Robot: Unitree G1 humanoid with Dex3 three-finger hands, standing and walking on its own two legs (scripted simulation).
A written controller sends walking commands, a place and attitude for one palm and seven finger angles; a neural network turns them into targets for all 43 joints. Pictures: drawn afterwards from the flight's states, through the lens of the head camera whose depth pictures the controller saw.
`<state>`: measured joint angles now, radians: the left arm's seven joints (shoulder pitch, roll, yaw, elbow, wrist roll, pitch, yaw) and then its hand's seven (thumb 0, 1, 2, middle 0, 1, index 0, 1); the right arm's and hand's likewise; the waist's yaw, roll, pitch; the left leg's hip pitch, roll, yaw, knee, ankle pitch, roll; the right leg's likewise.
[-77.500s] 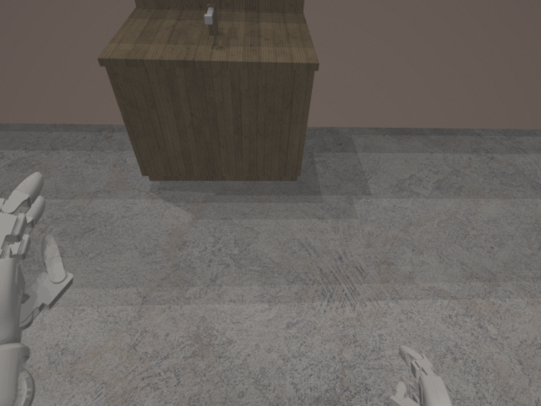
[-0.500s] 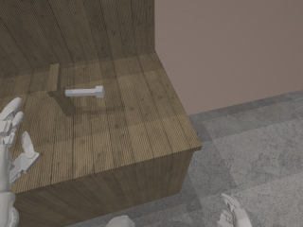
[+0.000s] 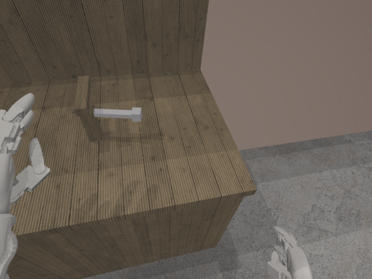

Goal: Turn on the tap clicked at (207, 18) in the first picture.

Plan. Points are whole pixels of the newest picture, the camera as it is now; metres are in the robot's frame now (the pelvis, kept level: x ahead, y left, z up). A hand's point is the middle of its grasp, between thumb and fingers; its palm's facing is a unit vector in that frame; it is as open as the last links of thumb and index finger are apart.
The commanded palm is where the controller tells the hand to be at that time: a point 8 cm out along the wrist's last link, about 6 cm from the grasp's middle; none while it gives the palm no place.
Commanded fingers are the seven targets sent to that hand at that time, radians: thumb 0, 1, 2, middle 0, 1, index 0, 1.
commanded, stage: come to a stop and stand still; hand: left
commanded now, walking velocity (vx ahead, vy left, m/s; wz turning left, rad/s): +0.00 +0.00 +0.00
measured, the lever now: (136, 114) +0.50 +0.21 +0.04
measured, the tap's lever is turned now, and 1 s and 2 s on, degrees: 77 77 77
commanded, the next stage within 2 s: none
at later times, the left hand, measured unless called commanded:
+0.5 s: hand out of the picture +0.15 +0.35 +0.19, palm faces +0.48 -0.78 -0.41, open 7.4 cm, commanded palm +0.09 +0.36 +0.18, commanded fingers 0.00 0.90 0.90 -0.20 -0.30 -0.20 -0.30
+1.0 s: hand out of the picture +0.02 +0.40 +0.20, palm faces +0.46 -0.79 -0.41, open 7.4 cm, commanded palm -0.02 +0.43 +0.18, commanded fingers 0.00 0.90 0.90 -0.20 -0.30 -0.20 -0.30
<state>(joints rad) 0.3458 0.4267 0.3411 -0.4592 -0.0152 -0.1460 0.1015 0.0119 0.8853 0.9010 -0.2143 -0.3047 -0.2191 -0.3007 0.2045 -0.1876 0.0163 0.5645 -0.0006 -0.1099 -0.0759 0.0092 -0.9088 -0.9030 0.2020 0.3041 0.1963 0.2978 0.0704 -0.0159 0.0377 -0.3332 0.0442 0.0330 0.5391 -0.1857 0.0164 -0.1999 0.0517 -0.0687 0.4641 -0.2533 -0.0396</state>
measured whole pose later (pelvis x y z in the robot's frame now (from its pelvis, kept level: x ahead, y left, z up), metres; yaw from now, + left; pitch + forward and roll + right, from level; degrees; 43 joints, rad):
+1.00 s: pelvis -0.17 +0.14 -0.03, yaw +3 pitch -2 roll -1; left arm 0.36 0.44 0.49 -0.68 -0.06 -0.22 0.04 0.01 0.89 0.90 -0.21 -0.30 -0.21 -0.30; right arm 0.22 -0.16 -0.02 0.62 0.02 -0.12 0.05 0.01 -0.91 -0.90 0.20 0.30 0.20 0.30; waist 0.04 -0.05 0.07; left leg -0.62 -0.07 -0.09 1.59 -0.38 -0.01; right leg -0.39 0.03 -0.08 0.79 -0.37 -0.07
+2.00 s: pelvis -0.30 +0.25 +0.01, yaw -3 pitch -1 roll -3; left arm 0.49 0.42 0.44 -0.51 -0.04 -0.17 0.09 0.01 0.89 0.90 -0.21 -0.30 -0.21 -0.30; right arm 0.31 -0.16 0.00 0.59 0.01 -0.09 -0.02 0.01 -0.90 -0.90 0.21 0.30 0.20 0.30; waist 0.01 0.02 0.05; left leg -0.21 0.05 0.01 0.50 -0.27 0.02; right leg -0.37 0.03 -0.09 0.64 -0.33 -0.02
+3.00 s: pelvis -0.26 +0.27 +0.01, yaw -2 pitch -1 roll -1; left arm 0.43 0.35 0.34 -0.46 -0.05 -0.16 0.15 0.01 0.89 0.90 -0.21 -0.30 -0.21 -0.30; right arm 0.20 -0.18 0.03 0.58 0.01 -0.10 -0.04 0.01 -0.91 -0.90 0.20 0.30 0.20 0.30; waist 0.02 0.00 0.04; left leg -0.20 -0.01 0.06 0.45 -0.25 0.04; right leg -0.19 -0.04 -0.09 0.40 -0.20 0.02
